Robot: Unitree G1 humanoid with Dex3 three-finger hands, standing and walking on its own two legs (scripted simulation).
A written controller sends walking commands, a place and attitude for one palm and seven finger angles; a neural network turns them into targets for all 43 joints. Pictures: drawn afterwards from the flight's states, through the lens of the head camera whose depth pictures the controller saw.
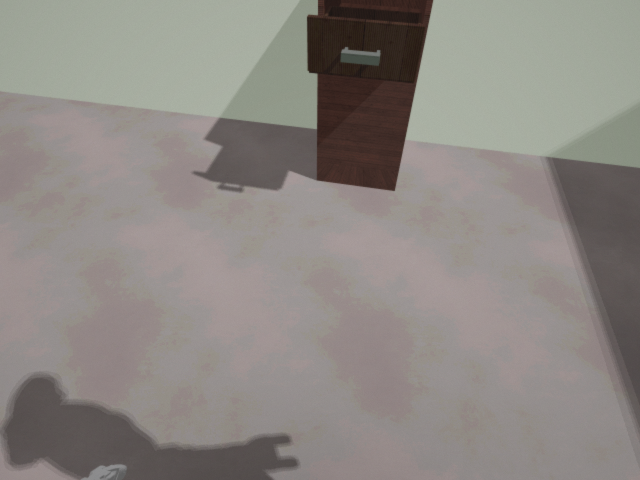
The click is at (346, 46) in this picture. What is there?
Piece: drawer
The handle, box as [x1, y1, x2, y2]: [340, 47, 380, 65]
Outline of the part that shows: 341,51 340,61 378,65 380,53 379,50 377,50 376,52 348,50 347,47 345,47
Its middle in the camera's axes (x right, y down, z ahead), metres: +0.12 -0.55 +1.15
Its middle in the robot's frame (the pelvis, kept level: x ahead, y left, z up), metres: +1.24 -0.06 +0.00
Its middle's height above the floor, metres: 0.77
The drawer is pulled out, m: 0.29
